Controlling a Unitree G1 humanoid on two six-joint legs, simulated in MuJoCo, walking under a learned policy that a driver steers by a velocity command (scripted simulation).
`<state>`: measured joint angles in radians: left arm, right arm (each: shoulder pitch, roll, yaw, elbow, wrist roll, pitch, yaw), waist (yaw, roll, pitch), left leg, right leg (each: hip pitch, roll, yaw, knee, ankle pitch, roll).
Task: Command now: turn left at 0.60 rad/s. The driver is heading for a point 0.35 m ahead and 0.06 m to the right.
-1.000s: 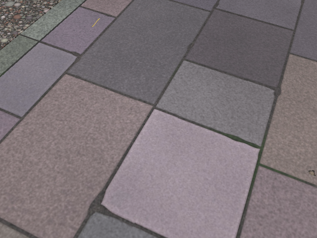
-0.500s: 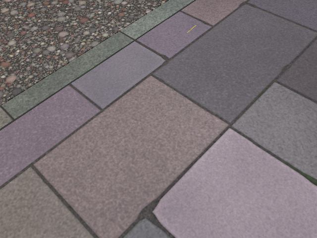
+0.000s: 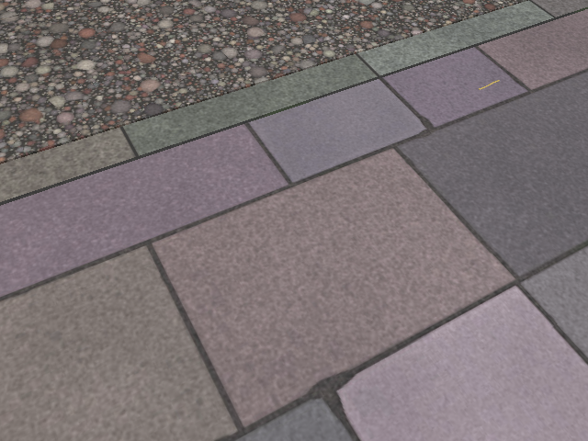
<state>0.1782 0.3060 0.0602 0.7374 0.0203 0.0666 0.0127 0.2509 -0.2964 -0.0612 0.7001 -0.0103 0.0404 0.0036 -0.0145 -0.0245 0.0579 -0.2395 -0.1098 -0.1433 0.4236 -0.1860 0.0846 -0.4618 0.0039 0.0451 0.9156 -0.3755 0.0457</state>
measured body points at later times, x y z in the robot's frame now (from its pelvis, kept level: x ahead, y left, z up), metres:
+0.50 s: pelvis +0.00 -0.03 +0.00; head +0.02 -0.05 +0.45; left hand +0.08 +0.23 -0.12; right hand +0.12 -0.29 -0.14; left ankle -0.05 +0.09 -0.74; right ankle +0.01 -0.13 -0.74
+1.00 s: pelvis -0.01 -0.01 +0.00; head -0.01 -0.01 +0.45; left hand -0.01 +0.25 -0.15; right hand +0.07 -0.26 -0.15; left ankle -0.05 +0.08 -0.74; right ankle +0.01 -0.13 -0.74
